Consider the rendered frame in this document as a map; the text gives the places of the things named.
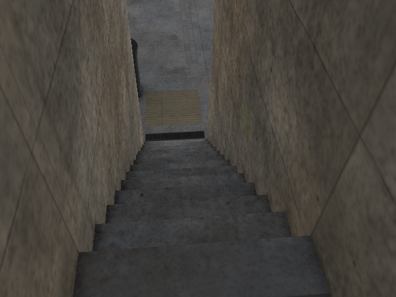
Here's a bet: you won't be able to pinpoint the stairs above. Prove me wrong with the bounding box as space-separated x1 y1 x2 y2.
93 139 292 251

